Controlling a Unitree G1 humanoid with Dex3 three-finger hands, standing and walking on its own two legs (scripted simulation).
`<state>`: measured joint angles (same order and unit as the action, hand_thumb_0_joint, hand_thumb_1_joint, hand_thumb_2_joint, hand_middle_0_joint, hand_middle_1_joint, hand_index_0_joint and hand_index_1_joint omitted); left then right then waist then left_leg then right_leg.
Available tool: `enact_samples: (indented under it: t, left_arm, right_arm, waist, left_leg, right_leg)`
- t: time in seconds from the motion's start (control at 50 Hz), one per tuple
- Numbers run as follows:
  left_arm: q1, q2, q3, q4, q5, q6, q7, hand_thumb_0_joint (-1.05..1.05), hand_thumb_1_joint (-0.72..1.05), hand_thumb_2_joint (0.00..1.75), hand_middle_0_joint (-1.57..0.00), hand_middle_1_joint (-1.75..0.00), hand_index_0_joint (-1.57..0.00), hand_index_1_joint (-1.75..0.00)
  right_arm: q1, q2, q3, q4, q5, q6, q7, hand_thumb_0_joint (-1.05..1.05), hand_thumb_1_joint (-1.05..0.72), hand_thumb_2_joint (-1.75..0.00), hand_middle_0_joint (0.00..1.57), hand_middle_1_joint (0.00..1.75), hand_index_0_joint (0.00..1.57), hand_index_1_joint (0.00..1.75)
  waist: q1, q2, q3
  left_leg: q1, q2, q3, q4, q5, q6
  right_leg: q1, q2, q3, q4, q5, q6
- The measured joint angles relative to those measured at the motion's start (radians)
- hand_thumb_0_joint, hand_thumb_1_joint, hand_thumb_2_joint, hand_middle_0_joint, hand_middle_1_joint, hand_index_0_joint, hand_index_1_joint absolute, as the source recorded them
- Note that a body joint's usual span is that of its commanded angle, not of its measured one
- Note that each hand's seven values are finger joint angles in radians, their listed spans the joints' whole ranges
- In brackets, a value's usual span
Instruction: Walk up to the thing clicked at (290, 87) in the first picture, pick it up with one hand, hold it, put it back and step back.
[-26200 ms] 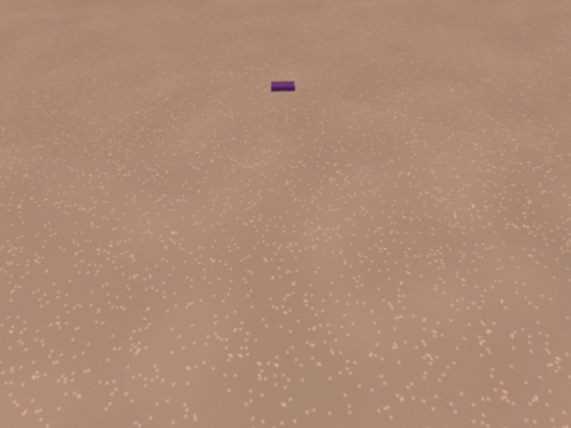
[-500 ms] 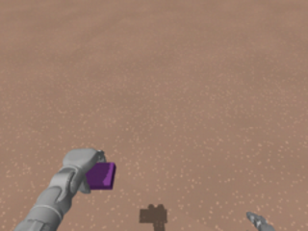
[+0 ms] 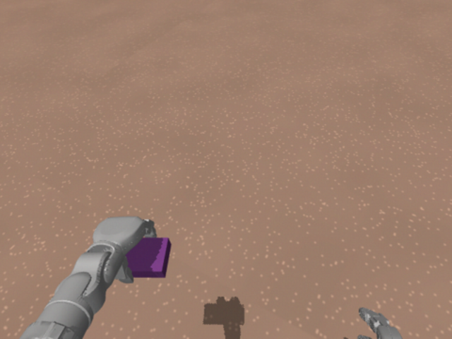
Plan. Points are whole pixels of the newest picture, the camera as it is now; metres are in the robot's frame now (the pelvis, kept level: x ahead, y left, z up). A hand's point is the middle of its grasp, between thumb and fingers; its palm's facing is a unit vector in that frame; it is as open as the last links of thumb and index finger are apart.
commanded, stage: hold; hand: left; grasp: from above
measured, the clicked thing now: (130, 257) +0.30 +0.23 -0.08
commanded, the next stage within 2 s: crouch in 0.12 s
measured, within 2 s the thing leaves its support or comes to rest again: neither
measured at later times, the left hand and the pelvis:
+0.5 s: hand (130, 258) +0.29 +0.23 -0.08, palm faces -0.48 -0.04 -0.87, open 9.8 cm; pelvis +0.01 +0.00 -0.01, yaw +1 degrees
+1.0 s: hand (158, 265) +0.37 +0.24 -0.31, palm faces -0.41 +0.05 -0.91, open 9.8 cm; pelvis -0.05 +0.01 -0.19, yaw +0 degrees
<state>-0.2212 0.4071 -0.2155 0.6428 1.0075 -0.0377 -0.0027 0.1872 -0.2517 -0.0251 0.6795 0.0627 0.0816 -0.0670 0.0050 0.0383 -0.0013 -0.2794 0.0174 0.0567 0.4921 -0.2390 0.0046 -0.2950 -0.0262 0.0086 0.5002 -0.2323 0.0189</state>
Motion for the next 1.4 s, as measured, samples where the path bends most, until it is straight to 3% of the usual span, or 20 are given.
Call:
enact_samples:
  t: [0.1,0.34,0.42,0.5,0.6,0.72,0.82,0.96,1.16,1.4]
  left_arm:
    - [-0.024,0.005,-0.001,0.019,0.001,0.015,0.012,0.0,0.05,0.4,-0.71,-0.47,-0.74,-0.44]
    - [-0.004,0.004,0.006,0.001,-0.01,0.007,-0.017,0.0,0.06,0.4,-0.71,-0.46,-0.74,-0.43]
    - [0.003,-0.009,0.014,0.04,0.01,-0.013,0.026,0.0,0.05,0.4,-0.72,-0.45,-0.75,-0.42]
    - [-0.027,-0.02,0.014,0.127,0.054,-0.033,0.098,0.0,0.05,0.4,-0.72,-0.44,-0.76,-0.41]
    - [-0.113,-0.022,0.012,0.257,0.115,-0.051,0.192,0.0,0.04,0.41,-0.73,-0.44,-0.76,-0.41]
    - [-0.255,-0.017,0.04,0.418,0.178,-0.06,0.306,0.0,0.05,0.41,-0.72,-0.45,-0.76,-0.42]
    - [-0.367,0.001,0.073,0.519,0.195,-0.05,0.364,0.0,0.05,0.4,-0.71,-0.45,-0.75,-0.42]
    - [-0.486,0.046,0.128,0.585,0.182,-0.022,0.379,0.0,0.06,0.4,-0.72,-0.45,-0.75,-0.42]
    - [-0.587,0.114,0.184,0.65,0.174,-0.05,0.333,0.0,0.04,0.41,-0.73,-0.44,-0.77,-0.41]
    - [-0.689,0.193,0.239,0.721,0.256,-0.114,0.381,0.0,0.03,0.42,-0.74,-0.43,-0.78,-0.4]
  right_arm:
    - [0.002,0.001,-0.004,0.012,-0.001,0.001,0.004,0.01,-0.9,-0.9,0.2,0.3,0.2,0.3]
    - [0.017,-0.002,-0.012,-0.003,0.006,0.016,0.007,0.01,-0.9,-0.9,0.2,0.3,0.2,0.3]
    - [0.014,0.001,-0.011,-0.014,0.0,0.021,0.011,0.01,-0.89,-0.9,0.2,0.3,0.2,0.3]
    - [0.006,0.003,-0.015,-0.014,-0.014,0.022,0.022,0.0,-0.89,-0.9,0.2,0.3,0.2,0.3]
    - [0.002,-0.005,-0.027,0.007,-0.037,0.012,0.043,0.0,-0.89,-0.9,0.2,0.3,0.21,0.3]
    - [0.018,-0.024,-0.046,0.022,-0.066,-0.01,0.061,0.0,-0.89,-0.9,0.2,0.3,0.21,0.3]
    - [0.034,-0.031,-0.051,0.035,-0.082,-0.032,0.055,0.0,-0.89,-0.9,0.2,0.3,0.21,0.3]
    - [0.055,-0.015,-0.043,0.057,-0.1,-0.063,0.043,0.0,-0.89,-0.9,0.2,0.3,0.2,0.3]
    - [0.051,0.021,-0.002,0.066,-0.121,-0.101,0.064,0.0,-0.89,-0.9,0.21,0.3,0.21,0.3]
    - [0.005,0.009,0.028,0.064,-0.164,-0.151,0.122,0.0,-0.9,-0.9,0.21,0.3,0.21,0.3]
  waist:
    - [0.0,-0.001,-0.002]
    - [-0.009,0.001,-0.017]
    - [-0.014,-0.007,-0.017]
    - [-0.019,-0.022,-0.017]
    - [-0.031,-0.036,-0.047]
    - [-0.062,-0.04,-0.116]
    - [-0.101,-0.031,-0.157]
    - [-0.153,-0.008,-0.188]
    - [-0.197,0.01,-0.185]
    - [-0.238,-0.016,-0.17]
  left_leg:
    - [0.0,-0.001,-0.002,-0.001,-0.004,0.001]
    - [0.015,-0.002,0.003,-0.01,-0.014,0.005]
    - [-0.01,-0.003,-0.001,0.009,-0.022,0.004]
    - [-0.086,-0.002,-0.011,0.069,-0.041,0.003]
    - [-0.274,0.004,-0.029,0.228,-0.093,0.001]
    - [-0.597,0.015,-0.046,0.518,-0.193,0.001]
    - [-0.858,0.02,-0.054,0.746,-0.261,0.007]
    - [-1.187,0.021,-0.062,1.015,-0.324,0.015]
    - [-1.511,0.013,-0.076,1.282,-0.368,0.022]
    - [-1.744,0.004,-0.113,1.509,-0.425,0.013]
  right_leg:
    - [0.003,-0.001,-0.002,-0.005,-0.002,0.002]
    - [0.019,-0.002,0.003,-0.021,-0.008,0.005]
    - [-0.004,-0.003,0.0,-0.002,-0.017,0.005]
    - [-0.075,-0.004,-0.009,0.055,-0.037,0.003]
    - [-0.251,-0.002,-0.023,0.201,-0.088,0.001]
    - [-0.564,0.004,-0.031,0.475,-0.182,0.005]
    - [-0.821,0.006,-0.031,0.695,-0.246,0.007]
    - [-1.145,0.004,-0.029,0.96,-0.307,0.01]
    - [-1.461,-0.004,-0.031,1.226,-0.358,0.01]
    - [-1.674,-0.01,-0.057,1.442,-0.422,0.005]
